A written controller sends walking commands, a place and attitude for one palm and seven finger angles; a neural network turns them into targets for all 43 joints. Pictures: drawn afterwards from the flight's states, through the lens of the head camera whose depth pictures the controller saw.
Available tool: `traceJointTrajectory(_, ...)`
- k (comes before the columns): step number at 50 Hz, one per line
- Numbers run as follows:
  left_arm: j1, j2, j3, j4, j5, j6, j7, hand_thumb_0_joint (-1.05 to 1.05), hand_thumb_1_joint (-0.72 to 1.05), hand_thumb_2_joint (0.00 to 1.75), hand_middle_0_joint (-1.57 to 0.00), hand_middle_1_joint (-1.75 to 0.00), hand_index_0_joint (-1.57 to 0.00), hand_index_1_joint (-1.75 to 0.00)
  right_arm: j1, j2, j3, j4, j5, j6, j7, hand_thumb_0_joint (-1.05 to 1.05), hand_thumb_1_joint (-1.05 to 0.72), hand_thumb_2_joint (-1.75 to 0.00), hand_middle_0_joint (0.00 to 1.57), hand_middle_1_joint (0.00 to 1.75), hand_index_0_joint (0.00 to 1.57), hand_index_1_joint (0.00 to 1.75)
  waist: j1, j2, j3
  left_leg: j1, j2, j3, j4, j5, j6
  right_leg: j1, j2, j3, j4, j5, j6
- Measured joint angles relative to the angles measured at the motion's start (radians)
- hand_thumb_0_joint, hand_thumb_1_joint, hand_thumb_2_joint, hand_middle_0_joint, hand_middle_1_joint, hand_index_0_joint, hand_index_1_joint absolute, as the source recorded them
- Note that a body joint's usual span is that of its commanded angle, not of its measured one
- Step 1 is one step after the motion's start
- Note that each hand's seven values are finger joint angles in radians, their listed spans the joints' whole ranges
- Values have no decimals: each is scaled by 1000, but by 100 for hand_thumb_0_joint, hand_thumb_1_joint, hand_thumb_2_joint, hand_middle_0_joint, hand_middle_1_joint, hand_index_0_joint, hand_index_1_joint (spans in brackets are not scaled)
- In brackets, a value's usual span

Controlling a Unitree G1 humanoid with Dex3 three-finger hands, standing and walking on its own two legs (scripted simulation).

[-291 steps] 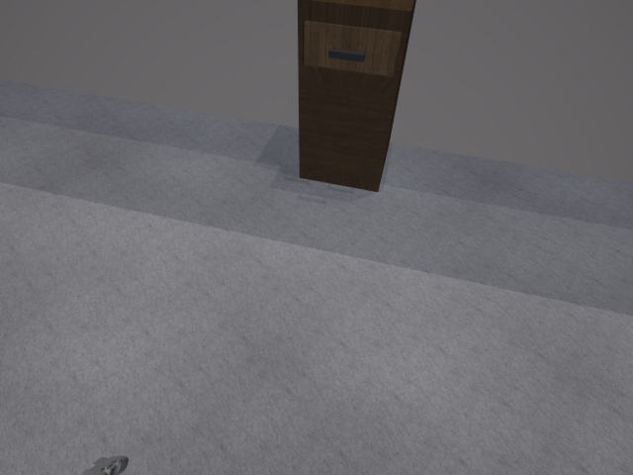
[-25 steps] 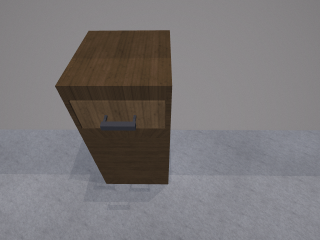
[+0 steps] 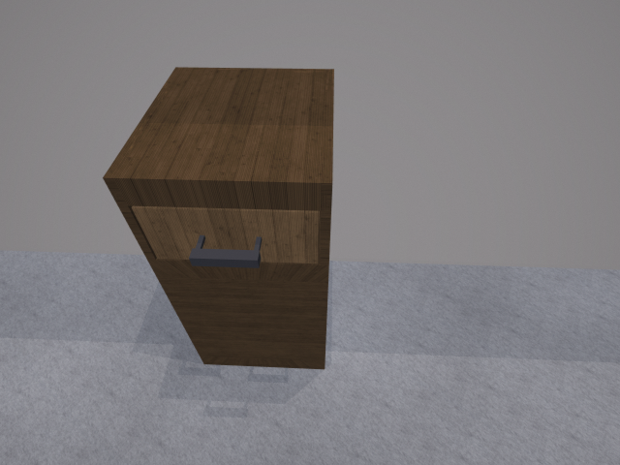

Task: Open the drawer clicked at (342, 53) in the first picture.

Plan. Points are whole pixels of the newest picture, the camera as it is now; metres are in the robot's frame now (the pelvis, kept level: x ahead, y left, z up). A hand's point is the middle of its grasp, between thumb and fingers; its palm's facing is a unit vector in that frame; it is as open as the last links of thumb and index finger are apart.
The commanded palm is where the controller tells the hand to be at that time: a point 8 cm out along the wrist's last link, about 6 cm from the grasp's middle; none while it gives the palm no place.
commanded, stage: come to a stop and stand still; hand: left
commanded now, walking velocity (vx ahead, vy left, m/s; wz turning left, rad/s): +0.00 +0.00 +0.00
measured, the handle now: (227, 249) +0.52 +0.21 -0.11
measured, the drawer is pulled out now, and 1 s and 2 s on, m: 0.00 0.00 0.00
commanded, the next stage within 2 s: look again from close up in 0.58 s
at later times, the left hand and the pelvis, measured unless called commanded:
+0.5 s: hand out of the picture -0.01 +0.13 -0.17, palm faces +0.05 -0.98 -0.19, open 7.4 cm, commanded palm none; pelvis +0.01 -0.03 +0.00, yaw +1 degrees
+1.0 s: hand out of the picture -0.02 +0.13 -0.17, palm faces +0.07 -0.98 -0.16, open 7.4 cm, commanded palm none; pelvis +0.01 -0.02 +0.00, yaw +1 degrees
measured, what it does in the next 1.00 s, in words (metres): stands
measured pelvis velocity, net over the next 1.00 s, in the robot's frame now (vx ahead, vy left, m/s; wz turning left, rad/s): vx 0.01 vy -0.02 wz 0.01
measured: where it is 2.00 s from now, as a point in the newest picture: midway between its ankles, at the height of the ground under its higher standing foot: outside the picture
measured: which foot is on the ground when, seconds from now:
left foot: down 0.00-1.00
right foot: down 0.00-1.00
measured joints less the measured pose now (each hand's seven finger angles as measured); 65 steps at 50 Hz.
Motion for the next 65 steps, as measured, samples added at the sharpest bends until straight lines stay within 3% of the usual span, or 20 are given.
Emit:
traceJointTrajectory(27,-1,-11,8,-5,-4,-10,16,1,91,90,-20,-30,-20,-30,47,44,3,47,2,8,-10,0,-91,-90,20,30,20,30,-7,-9,2,24,37,-23,-8,-12,-41,44,41,-19,-43,-2,-38)
traceJointTrajectory(65,20,-25,6,2,-2,-14,16,1,90,90,-20,-30,-20,-30,60,65,5,50,0,-3,-11,0,-91,-90,20,30,20,30,-1,-16,-1,27,18,-13,-22,-10,-26,35,21,-11,-34,-10,-23)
